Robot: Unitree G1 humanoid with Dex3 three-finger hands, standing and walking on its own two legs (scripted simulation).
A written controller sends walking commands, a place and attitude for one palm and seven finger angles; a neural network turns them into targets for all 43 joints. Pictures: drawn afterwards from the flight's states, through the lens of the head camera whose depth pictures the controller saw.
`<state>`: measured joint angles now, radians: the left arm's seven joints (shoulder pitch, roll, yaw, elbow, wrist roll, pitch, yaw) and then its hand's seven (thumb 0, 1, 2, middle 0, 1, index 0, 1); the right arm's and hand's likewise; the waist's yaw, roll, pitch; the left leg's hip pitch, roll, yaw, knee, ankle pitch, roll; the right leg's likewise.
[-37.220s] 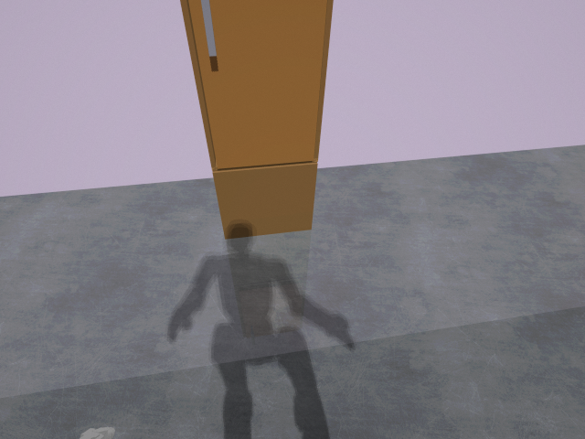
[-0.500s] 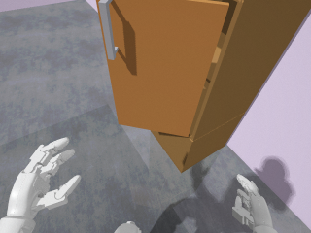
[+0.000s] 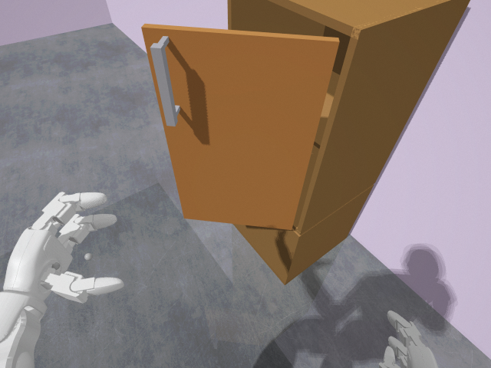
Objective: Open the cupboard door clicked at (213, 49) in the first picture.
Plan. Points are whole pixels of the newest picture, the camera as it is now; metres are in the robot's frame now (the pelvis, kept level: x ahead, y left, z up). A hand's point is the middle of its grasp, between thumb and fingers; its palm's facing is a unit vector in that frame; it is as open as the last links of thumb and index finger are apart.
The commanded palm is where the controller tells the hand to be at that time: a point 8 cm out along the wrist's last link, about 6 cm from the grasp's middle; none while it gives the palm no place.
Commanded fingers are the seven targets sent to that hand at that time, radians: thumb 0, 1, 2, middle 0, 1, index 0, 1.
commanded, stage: raise the hand with hooked fingers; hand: left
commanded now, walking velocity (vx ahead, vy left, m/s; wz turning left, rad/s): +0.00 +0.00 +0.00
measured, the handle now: (168, 83) +0.58 +0.20 +0.17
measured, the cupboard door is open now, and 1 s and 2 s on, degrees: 47 47 47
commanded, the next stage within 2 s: move the hooked fingers beside the handle in 1.02 s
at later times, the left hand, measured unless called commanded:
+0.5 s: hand (24, 196) +0.27 +0.30 +0.19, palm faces +0.05 -0.99 -0.09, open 13.9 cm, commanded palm +0.24 +0.34 +0.20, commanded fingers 0.00 -0.50 0.30 -0.30 -1.20 -0.30 -1.20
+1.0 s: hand (56, 186) +0.29 +0.27 +0.19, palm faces +0.05 -1.00 -0.07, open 14.0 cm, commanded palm +0.25 +0.31 +0.20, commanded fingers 0.00 -0.50 0.30 -0.30 -1.20 -0.30 -1.20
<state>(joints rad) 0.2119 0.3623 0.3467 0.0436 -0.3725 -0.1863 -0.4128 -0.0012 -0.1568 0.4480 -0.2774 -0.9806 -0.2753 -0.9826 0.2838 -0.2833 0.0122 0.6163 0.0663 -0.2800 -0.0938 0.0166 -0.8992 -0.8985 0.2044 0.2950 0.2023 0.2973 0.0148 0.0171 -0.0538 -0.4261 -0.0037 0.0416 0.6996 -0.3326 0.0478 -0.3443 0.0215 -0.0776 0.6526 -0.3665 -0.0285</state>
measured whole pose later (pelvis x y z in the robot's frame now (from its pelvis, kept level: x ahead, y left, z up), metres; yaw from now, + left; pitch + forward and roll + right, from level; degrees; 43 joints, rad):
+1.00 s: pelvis +0.00 -0.02 +0.02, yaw +1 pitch -1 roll -1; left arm -0.17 0.50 0.46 0.25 -0.33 0.11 -0.49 -0.01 -0.50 0.30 -0.30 -1.20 -0.30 -1.20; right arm 0.23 -0.27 0.07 0.61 0.09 -0.21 -0.10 0.02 -0.90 -0.90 0.21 0.30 0.20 0.30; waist 0.04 0.04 -0.03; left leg -0.24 -0.01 0.02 0.50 -0.24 0.03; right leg -0.15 0.03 -0.09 0.45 -0.28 -0.05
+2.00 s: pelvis +0.02 +0.00 +0.01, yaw -1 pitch +5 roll -1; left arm -0.66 0.58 0.41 0.85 -0.22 -0.03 -0.47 -0.01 -0.50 0.30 -0.30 -1.20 -0.30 -1.20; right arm 0.34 -0.29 0.06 0.64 0.08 -0.12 -0.09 0.01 -0.90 -0.90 0.21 0.30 0.21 0.30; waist -0.05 0.02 -0.05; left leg -0.36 -0.02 0.05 0.53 -0.27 0.05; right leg -0.29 0.02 -0.06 0.49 -0.30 -0.02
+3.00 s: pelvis +0.04 +0.00 +0.00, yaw -3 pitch +17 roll -2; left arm -1.03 0.83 0.52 1.26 -0.09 -0.15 -0.49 -0.01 -0.49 0.30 -0.30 -1.20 -0.30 -1.20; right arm 0.50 -0.31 0.03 0.66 0.04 0.07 -0.07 0.01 -0.90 -0.90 0.21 0.30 0.21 0.30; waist -0.18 0.01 -0.08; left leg -0.59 0.02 0.07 0.63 -0.33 0.05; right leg -0.51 0.05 -0.04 0.54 -0.32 -0.02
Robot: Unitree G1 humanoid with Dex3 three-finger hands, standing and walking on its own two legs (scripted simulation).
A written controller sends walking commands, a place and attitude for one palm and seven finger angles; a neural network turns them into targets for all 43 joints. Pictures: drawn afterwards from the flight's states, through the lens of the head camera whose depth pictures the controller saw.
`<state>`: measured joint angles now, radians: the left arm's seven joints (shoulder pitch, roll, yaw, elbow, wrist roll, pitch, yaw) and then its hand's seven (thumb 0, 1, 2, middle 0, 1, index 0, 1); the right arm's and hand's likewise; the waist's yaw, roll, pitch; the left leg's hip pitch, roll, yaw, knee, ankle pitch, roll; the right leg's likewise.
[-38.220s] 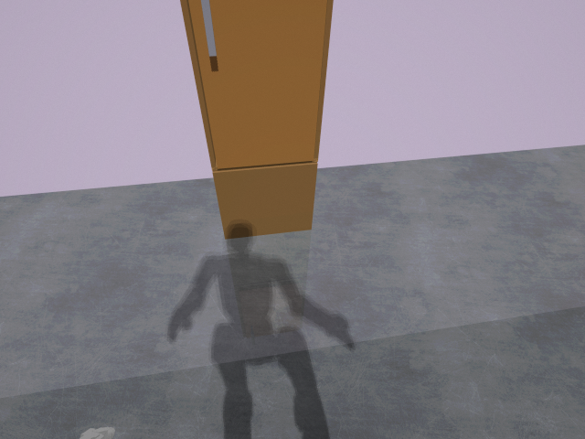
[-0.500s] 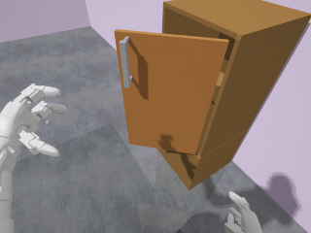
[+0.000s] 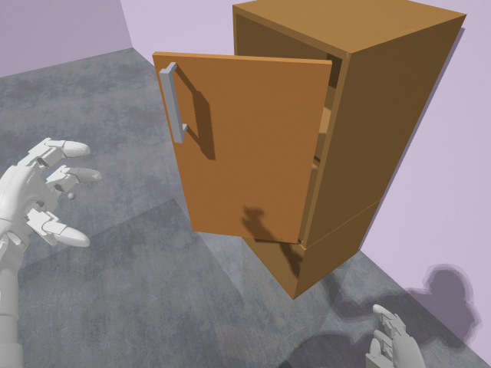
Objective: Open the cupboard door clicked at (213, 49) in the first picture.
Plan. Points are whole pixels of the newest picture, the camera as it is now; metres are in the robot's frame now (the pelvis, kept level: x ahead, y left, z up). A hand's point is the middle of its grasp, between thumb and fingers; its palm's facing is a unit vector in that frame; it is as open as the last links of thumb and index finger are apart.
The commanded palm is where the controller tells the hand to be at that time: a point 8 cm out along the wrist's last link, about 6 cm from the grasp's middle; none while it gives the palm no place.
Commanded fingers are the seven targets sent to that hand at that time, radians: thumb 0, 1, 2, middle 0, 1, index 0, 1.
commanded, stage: raise the hand with hooked fingers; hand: left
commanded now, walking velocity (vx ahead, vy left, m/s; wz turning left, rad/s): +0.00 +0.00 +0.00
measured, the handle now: (176, 104) +0.58 +0.21 +0.15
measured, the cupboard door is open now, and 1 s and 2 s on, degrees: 47 47 47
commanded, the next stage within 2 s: move the hooked fingers beside the handle in 0.02 s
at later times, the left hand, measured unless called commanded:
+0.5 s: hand (90, 170) +0.35 +0.28 +0.17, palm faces +0.02 -1.00 -0.02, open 14.0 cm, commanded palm +0.33 +0.32 +0.17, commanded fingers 0.00 -0.50 0.30 -0.30 -1.20 -0.30 -1.20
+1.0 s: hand (117, 139) +0.43 +0.27 +0.17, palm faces -0.03 -1.00 +0.00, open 14.0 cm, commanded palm +0.41 +0.32 +0.17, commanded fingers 0.00 -0.50 0.30 -0.30 -1.20 -0.30 -1.20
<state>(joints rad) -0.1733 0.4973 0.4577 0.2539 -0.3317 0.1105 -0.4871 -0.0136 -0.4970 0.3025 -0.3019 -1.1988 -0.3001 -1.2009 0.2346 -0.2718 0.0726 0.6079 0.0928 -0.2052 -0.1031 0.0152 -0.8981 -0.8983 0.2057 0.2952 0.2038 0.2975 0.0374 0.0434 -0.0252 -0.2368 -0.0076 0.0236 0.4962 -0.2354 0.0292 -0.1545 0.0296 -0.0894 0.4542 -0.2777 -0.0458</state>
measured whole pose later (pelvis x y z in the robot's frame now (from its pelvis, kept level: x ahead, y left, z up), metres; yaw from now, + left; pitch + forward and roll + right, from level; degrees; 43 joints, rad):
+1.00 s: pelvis +0.02 +0.02 +0.00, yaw -2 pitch +5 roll -1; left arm -0.66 0.58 0.41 0.85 -0.22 -0.03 -0.47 -0.01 -0.50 0.30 -0.30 -1.20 -0.30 -1.20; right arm 0.34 -0.29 0.06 0.64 0.08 -0.12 -0.09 0.01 -0.90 -0.90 0.21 0.30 0.21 0.30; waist -0.05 0.02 -0.05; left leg -0.36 -0.02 0.05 0.53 -0.27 0.05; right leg -0.29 0.02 -0.06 0.49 -0.30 -0.02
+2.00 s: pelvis +0.04 +0.02 -0.01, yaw -4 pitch +17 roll -2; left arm -1.03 0.83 0.52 1.26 -0.09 -0.15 -0.49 -0.01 -0.49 0.30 -0.30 -1.20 -0.30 -1.20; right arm 0.50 -0.31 0.03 0.66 0.04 0.07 -0.07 0.01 -0.90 -0.90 0.21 0.30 0.21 0.30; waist -0.18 0.01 -0.08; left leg -0.59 0.02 0.07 0.63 -0.33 0.05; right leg -0.51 0.05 -0.04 0.54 -0.32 -0.02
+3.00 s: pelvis +0.03 +0.02 -0.02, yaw -3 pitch +16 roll -3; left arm -1.07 0.78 0.46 1.28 -0.11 -0.15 -0.44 -0.01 -0.50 0.30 -0.30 -1.20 -0.30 -1.20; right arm 0.48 -0.31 0.04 0.66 0.04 0.06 -0.07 0.01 -0.90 -0.90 0.21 0.30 0.21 0.30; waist -0.18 0.02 -0.09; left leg -0.62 0.02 0.05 0.68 -0.33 0.05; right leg -0.52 0.05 -0.05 0.57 -0.32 -0.02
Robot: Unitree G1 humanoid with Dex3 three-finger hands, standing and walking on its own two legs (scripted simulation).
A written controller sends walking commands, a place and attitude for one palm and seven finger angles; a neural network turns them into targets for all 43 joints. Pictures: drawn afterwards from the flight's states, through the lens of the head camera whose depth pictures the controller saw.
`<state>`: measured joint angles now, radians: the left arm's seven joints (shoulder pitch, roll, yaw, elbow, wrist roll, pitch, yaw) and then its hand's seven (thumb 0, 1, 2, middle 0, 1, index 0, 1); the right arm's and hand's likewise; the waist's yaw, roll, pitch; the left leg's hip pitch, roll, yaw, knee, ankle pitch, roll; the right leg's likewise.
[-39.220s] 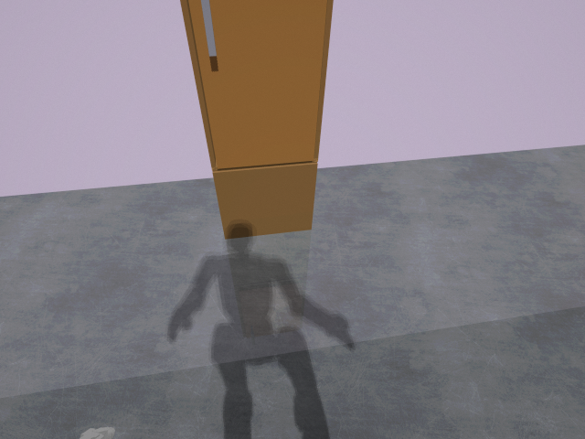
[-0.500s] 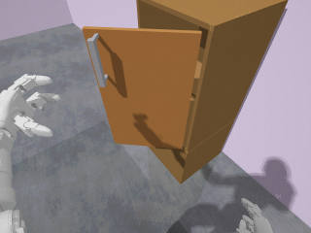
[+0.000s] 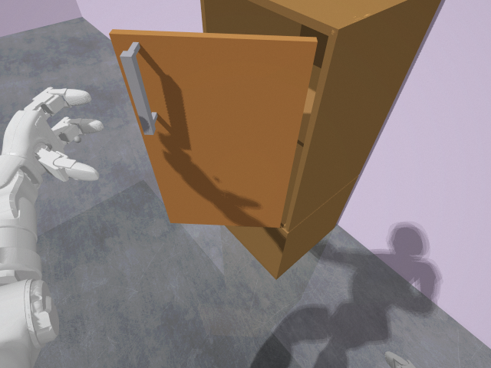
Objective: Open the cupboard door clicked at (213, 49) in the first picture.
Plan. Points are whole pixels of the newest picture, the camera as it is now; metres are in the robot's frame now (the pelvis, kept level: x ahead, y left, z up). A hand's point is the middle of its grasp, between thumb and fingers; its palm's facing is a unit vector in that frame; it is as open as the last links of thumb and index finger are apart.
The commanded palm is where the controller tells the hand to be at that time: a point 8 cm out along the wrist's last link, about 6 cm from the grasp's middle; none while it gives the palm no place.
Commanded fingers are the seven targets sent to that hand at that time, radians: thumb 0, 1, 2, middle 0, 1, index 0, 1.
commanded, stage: move the hooked fingers beside the handle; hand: left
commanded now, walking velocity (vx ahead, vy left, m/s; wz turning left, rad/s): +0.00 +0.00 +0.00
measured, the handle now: (142, 91) +0.56 +0.21 +0.16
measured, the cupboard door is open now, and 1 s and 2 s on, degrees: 47 47 47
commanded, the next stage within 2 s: slide the fingers in behind the handle in 1.66 s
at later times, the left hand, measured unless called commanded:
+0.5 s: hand (96, 110) +0.48 +0.26 +0.17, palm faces +0.00 -1.00 +0.01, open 14.0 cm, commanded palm +0.48 +0.31 +0.16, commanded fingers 0.00 -0.50 0.30 -0.30 -1.20 -0.30 -1.20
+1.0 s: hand (106, 97) +0.53 +0.26 +0.16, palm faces +0.00 -1.00 +0.01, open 14.0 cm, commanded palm +0.51 +0.31 +0.16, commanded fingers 0.00 -0.50 0.30 -0.30 -1.20 -0.30 -1.20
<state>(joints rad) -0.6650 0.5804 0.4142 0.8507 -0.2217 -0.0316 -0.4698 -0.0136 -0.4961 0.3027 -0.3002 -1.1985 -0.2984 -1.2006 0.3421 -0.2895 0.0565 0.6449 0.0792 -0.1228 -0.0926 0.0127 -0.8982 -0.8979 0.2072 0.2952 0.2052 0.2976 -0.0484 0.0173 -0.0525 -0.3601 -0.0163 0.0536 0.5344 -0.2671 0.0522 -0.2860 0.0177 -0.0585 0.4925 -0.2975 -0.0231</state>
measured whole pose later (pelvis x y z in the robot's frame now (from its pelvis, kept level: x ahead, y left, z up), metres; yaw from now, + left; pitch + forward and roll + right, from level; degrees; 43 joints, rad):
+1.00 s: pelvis +0.02 +0.00 -0.01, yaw -3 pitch +17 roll -2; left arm -1.03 0.83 0.52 1.26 -0.09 -0.15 -0.49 -0.01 -0.49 0.30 -0.30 -1.20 -0.30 -1.20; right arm 0.50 -0.31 0.03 0.66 0.04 0.07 -0.07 0.01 -0.90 -0.90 0.21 0.30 0.21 0.30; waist -0.18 0.01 -0.08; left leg -0.59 0.02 0.07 0.63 -0.33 0.05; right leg -0.51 0.05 -0.04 0.54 -0.32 -0.02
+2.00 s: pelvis +0.01 +0.00 -0.01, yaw -2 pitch +16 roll -3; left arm -1.07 0.78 0.46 1.28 -0.11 -0.15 -0.44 -0.01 -0.50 0.30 -0.30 -1.20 -0.30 -1.20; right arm 0.48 -0.31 0.04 0.66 0.04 0.06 -0.07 0.01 -0.90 -0.90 0.21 0.30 0.21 0.30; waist -0.18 0.02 -0.09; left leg -0.62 0.02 0.05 0.68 -0.33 0.05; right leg -0.52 0.05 -0.05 0.57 -0.32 -0.02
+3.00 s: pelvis +0.00 +0.00 -0.02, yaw +0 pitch +14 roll -3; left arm -1.12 0.62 0.35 1.29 -0.12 -0.18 -0.27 -0.01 -0.50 0.30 -0.30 -1.20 -0.29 -1.23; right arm 0.46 -0.30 0.04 0.70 0.03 -0.02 -0.04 0.01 -0.90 -0.90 0.21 0.30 0.21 0.30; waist -0.16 0.03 -0.07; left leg -0.62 0.01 0.02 0.70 -0.32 0.04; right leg -0.52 0.05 -0.08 0.61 -0.33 -0.03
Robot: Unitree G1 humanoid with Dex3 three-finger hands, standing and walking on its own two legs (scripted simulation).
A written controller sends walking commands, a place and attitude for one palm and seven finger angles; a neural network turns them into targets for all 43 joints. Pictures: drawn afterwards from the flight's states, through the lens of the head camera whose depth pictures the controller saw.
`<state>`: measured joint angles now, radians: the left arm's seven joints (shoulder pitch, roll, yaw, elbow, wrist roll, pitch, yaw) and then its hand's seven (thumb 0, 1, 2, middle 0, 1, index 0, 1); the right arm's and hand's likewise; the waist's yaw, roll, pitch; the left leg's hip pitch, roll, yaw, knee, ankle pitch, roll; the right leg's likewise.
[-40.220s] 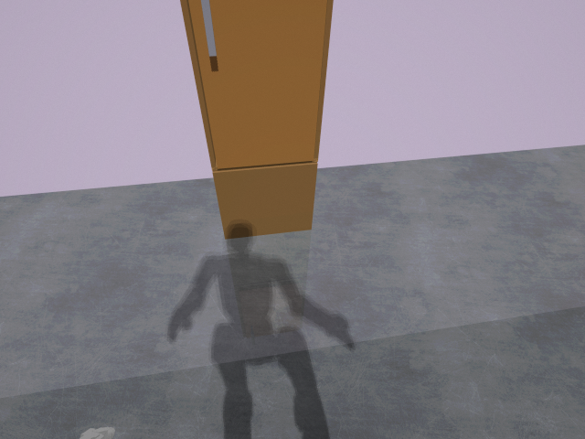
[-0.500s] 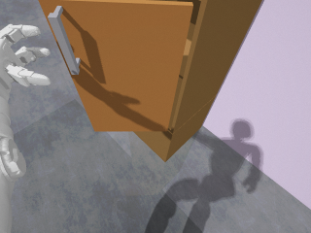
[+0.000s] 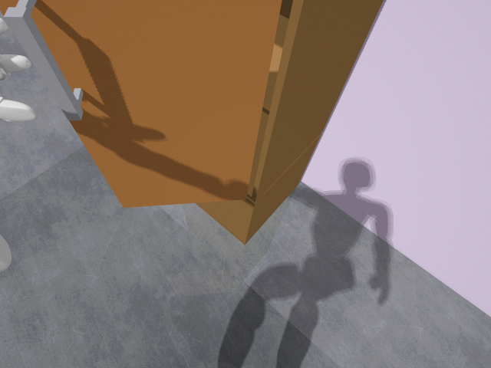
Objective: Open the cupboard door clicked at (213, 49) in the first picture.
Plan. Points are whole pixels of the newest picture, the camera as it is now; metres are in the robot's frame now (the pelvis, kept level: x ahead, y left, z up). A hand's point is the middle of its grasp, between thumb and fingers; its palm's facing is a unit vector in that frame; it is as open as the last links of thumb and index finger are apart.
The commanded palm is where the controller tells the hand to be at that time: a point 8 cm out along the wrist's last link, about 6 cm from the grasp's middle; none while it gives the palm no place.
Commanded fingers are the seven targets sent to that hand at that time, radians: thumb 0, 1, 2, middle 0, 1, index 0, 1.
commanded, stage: move the hooked fingers beside the handle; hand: left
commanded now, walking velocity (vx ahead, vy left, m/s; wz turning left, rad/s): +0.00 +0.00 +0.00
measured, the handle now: (53, 63) +0.53 +0.23 +0.17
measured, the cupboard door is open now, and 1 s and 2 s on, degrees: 47 47 46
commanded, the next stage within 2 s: slide the fingers in behind the handle in 0.66 s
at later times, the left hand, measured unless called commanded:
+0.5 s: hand (3, 79) +0.48 +0.27 +0.18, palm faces +0.05 -1.00 +0.02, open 14.0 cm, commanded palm +0.47 +0.33 +0.17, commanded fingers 0.00 -0.50 0.30 -0.30 -1.20 -0.30 -1.20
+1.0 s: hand (6, 78) +0.49 +0.27 +0.17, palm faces +0.04 -1.00 +0.03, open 14.0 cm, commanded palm +0.47 +0.32 +0.17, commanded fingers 0.00 -0.50 0.30 -0.30 -1.20 -0.30 -1.20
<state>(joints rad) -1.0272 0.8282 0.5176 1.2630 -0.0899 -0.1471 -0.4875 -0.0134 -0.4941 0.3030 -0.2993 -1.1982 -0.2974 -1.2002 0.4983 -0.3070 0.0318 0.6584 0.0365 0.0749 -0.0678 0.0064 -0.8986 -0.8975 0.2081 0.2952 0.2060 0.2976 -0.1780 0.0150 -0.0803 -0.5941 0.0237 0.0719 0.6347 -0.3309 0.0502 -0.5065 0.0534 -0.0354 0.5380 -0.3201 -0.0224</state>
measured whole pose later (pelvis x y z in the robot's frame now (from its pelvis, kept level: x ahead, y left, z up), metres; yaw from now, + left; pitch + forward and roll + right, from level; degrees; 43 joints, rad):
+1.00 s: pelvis -0.01 +0.00 +0.00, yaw +1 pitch +16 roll -3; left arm -1.07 0.78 0.46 1.28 -0.11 -0.15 -0.44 -0.01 -0.50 0.30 -0.30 -1.20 -0.30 -1.20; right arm 0.48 -0.31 0.04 0.66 0.04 0.06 -0.07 0.01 -0.90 -0.90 0.21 0.30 0.21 0.30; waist -0.18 0.02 -0.09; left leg -0.62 0.02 0.05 0.68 -0.33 0.05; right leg -0.52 0.05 -0.05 0.57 -0.32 -0.02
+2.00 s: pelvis -0.03 -0.01 -0.01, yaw +3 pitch +14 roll -3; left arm -1.12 0.62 0.35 1.29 -0.12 -0.18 -0.27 -0.01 -0.50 0.30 -0.30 -1.20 -0.29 -1.23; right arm 0.46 -0.30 0.04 0.70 0.03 -0.02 -0.04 0.01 -0.90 -0.90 0.21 0.30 0.21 0.30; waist -0.16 0.03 -0.07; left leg -0.62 0.01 0.02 0.70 -0.32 0.04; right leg -0.52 0.05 -0.08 0.61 -0.33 -0.03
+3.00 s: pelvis -0.02 -0.01 +0.00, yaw +1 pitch +14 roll -2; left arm -1.08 0.60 0.39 1.26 -0.10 -0.18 -0.27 0.00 0.54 0.75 -0.38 -1.31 -0.37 -1.32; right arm 0.45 -0.29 0.04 0.68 0.03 0.00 -0.04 0.01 -0.90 -0.90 0.21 0.30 0.21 0.30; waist -0.17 0.03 -0.08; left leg -0.60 0.02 0.04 0.68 -0.33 0.04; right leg -0.51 0.05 -0.06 0.60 -0.34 -0.04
